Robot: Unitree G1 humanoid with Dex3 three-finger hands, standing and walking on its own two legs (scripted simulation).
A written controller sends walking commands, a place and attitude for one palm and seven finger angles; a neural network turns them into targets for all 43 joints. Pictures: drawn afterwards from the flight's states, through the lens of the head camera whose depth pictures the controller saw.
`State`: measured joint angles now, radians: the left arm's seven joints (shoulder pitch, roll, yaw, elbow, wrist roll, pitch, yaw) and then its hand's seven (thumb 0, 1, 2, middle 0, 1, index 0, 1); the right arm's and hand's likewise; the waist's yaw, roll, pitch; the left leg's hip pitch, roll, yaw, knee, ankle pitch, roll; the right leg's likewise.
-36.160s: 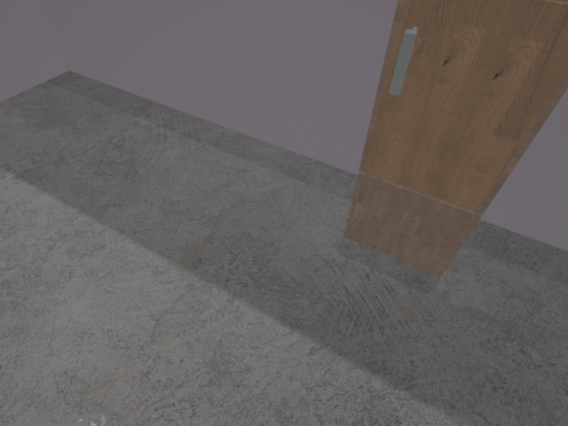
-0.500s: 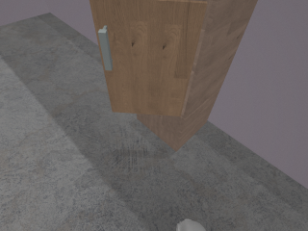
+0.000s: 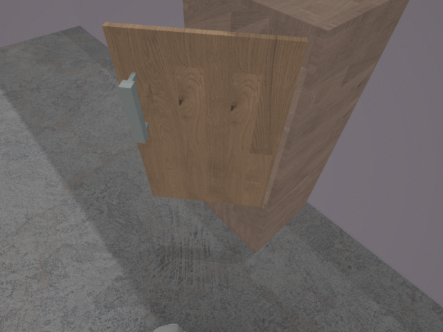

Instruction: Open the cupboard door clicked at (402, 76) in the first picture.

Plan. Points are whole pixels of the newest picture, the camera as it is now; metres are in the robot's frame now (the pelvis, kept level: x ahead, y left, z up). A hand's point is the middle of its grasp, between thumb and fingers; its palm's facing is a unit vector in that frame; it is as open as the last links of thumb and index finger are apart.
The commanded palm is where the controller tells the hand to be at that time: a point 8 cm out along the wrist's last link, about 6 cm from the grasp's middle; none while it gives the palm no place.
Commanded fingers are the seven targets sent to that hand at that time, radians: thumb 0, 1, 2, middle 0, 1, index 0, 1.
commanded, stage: come to a stop and stand still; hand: left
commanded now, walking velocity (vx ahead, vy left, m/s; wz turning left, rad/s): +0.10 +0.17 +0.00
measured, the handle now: (137, 108) +0.56 +0.24 +0.07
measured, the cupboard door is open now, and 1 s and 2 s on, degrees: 42 42 42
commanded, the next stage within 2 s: look again from close up in 1.24 s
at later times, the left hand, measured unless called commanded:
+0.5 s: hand out of the picture +0.09 +0.17 -0.17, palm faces +0.04 -0.96 -0.28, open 7.3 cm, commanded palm none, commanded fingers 0.00 0.90 0.90 -0.20 -0.30 -0.20 -0.30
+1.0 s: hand out of the picture -0.02 +0.18 -0.16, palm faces +0.14 -0.96 -0.23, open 7.3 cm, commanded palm none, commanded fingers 0.00 0.90 0.90 -0.20 -0.30 -0.20 -0.30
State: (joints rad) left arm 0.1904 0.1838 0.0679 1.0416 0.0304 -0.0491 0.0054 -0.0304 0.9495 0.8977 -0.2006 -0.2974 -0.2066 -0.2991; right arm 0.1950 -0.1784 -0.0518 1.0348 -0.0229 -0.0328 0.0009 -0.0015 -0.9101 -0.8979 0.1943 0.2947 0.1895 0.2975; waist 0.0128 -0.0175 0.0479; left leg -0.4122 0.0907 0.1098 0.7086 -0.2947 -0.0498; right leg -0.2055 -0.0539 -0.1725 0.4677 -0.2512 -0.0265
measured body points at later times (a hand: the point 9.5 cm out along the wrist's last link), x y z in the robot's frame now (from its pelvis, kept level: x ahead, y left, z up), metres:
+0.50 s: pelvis +0.06 -0.02 -0.01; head +0.10 -0.06 +0.44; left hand +0.09 +0.22 -0.15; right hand +0.12 -0.25 -0.18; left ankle +0.06 +0.12 -0.71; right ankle +0.06 -0.09 -0.74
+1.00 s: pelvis +0.00 -0.01 +0.01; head +0.01 -0.01 +0.46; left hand -0.03 +0.23 -0.15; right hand +0.06 -0.25 -0.15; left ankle -0.05 +0.13 -0.72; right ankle +0.06 -0.09 -0.74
